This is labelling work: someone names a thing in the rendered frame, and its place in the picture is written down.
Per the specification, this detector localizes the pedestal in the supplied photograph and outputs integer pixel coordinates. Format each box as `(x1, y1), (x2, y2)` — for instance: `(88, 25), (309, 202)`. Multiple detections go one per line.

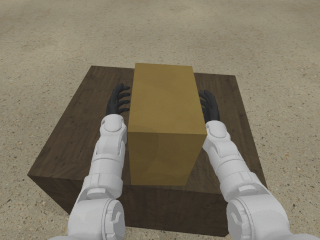
(27, 65), (268, 237)

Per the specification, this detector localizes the right robot hand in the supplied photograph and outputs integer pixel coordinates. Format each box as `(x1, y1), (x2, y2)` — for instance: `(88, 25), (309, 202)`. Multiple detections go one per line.
(198, 89), (221, 124)

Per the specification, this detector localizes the left robot upper arm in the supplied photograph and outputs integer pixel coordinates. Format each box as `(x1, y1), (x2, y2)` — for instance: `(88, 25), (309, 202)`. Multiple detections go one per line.
(48, 198), (126, 240)

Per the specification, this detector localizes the right robot upper arm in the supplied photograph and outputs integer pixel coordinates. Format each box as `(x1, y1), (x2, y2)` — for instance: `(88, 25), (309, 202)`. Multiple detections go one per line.
(226, 194), (320, 240)

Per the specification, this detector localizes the left robot hand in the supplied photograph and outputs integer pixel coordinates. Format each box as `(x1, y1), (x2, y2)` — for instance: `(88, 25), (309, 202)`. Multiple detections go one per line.
(105, 83), (131, 116)

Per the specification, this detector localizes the left robot forearm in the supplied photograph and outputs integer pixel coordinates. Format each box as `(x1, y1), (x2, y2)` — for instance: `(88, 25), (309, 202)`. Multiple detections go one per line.
(67, 114), (127, 235)

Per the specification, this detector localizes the carton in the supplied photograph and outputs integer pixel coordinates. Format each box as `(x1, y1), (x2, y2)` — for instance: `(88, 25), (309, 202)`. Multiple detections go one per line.
(127, 63), (208, 186)

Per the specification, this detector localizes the right robot forearm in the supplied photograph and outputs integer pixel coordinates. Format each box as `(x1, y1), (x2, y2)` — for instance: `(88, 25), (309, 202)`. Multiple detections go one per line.
(202, 120), (290, 230)

